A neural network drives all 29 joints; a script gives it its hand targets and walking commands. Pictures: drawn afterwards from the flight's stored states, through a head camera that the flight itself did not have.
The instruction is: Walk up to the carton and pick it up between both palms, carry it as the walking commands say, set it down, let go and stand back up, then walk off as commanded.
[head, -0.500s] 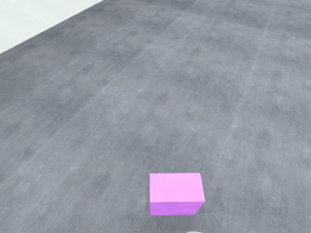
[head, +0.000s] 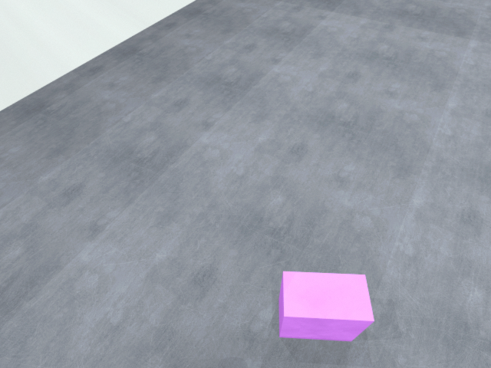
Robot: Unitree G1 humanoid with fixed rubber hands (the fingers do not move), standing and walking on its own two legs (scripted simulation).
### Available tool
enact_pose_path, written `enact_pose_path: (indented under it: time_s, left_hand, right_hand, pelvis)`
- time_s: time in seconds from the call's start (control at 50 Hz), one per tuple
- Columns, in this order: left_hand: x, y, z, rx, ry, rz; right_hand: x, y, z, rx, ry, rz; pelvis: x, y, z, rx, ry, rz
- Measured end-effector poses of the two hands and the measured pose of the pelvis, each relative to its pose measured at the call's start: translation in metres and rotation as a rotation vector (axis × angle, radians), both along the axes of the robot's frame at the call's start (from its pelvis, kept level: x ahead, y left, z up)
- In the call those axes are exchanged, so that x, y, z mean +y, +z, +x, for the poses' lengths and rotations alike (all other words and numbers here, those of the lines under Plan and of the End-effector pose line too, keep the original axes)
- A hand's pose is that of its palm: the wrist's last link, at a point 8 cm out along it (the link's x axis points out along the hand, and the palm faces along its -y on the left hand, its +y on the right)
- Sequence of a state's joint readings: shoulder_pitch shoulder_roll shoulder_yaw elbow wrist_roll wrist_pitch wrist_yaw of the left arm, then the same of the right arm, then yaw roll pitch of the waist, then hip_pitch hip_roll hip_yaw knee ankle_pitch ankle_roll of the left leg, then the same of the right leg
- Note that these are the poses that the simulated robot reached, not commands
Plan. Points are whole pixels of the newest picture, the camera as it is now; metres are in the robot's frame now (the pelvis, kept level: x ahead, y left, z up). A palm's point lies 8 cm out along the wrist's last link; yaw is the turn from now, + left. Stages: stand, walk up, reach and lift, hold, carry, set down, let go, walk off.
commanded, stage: walk off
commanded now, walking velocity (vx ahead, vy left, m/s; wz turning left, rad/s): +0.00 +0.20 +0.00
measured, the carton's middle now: (319, 308) +0.40 -0.20 -0.63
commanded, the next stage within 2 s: stand in 1.24 s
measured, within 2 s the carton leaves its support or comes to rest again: neither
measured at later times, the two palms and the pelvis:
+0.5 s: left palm out of the picture +0.04 +0.37 -0.11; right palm out of the picture +0.03 -0.13 -0.15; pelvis +0.01 +0.12 +0.00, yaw -1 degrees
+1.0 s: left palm out of the picture +0.04 +0.54 -0.14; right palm out of the picture +0.07 +0.01 -0.12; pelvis +0.01 +0.26 +0.00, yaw -1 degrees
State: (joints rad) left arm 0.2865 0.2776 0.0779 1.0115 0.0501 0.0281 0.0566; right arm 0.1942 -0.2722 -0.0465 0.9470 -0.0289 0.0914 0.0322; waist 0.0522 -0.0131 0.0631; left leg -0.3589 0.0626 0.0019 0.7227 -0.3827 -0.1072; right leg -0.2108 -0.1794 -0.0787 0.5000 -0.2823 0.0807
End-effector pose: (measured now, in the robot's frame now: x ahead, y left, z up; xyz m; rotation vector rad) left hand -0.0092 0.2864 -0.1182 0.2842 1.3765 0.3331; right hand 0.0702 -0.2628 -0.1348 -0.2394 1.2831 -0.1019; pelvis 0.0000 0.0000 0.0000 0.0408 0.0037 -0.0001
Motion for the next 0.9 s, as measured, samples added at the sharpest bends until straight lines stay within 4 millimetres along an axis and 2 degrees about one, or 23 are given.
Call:
enact_pose_path:
  time_s: [0.06,0.1,0.14,0.26,0.38,0.42,0.46,0.54,0.64,0.72,0.8,0.86,0.9]
  left_hand:
    - [0.034,-0.017,-0.003,0.011,0.011,-0.015]
    - [0.05,-0.023,0.0,0.018,0.007,-0.022]
    - [0.059,-0.022,0.012,0.007,-0.002,-0.034]
    - [0.074,-0.015,0.057,-0.085,-0.069,-0.05]
    - [0.07,-0.009,0.083,-0.152,-0.109,-0.044]
    - [0.071,-0.007,0.08,-0.16,-0.112,-0.034]
    - [0.078,0.0,0.069,-0.145,-0.095,-0.023]
    - [0.1,0.013,0.042,-0.089,-0.054,-0.005]
    - [0.133,0.018,0.025,-0.057,-0.032,0.01]
    - [0.165,0.009,0.012,-0.029,-0.003,-0.002]
    - [0.207,-0.011,0.001,0.002,0.026,-0.024]
    - [0.233,-0.022,0.003,0.024,0.02,-0.038]
    - [0.241,-0.022,0.015,0.01,0.01,-0.051]
  right_hand:
    - [0.025,0.002,0.014,-0.041,0.02,-0.035]
    - [0.041,0.006,0.012,-0.054,0.018,-0.048]
    - [0.052,0.014,0.005,-0.056,0.004,-0.061]
    - [0.081,0.015,-0.013,-0.049,-0.049,-0.067]
    - [0.112,-0.015,-0.032,-0.012,-0.092,0.005]
    - [0.122,-0.024,-0.039,0.014,-0.098,0.029]
    - [0.13,-0.023,-0.041,0.039,-0.084,0.045]
    - [0.14,-0.015,-0.036,0.041,-0.075,0.058]
    - [0.155,-0.008,-0.025,0.041,-0.065,0.048]
    - [0.182,-0.003,-0.004,0.013,-0.025,0.038]
    - [0.214,0.003,0.02,-0.049,0.01,-0.007]
    - [0.236,0.01,0.019,-0.073,0.008,-0.036]
    - [0.247,0.016,0.013,-0.074,-0.006,-0.05]
  pelvis:
    - [0.029,-0.01,0.002,0.003,0.0,-0.019]
    - [0.042,-0.011,0.0,0.0,-0.007,-0.022]
    - [0.053,-0.006,0.0,0.002,-0.013,-0.036]
    - [0.079,0.0,0.002,0.005,-0.021,-0.038]
    - [0.098,-0.008,0.004,-0.003,-0.031,-0.003]
    - [0.103,-0.01,0.005,-0.006,-0.029,-0.007]
    - [0.109,-0.005,0.006,-0.008,-0.021,-0.004]
    - [0.124,0.005,0.006,-0.008,-0.012,0.006]
    - [0.148,0.008,0.006,-0.002,-0.006,0.019]
    - [0.174,0.006,0.006,0.004,-0.003,0.009]
    - [0.21,-0.005,0.007,0.01,-0.004,-0.018]
    - [0.231,-0.007,0.006,0.004,-0.012,-0.024]
    - [0.242,-0.003,0.006,0.007,-0.017,-0.037]
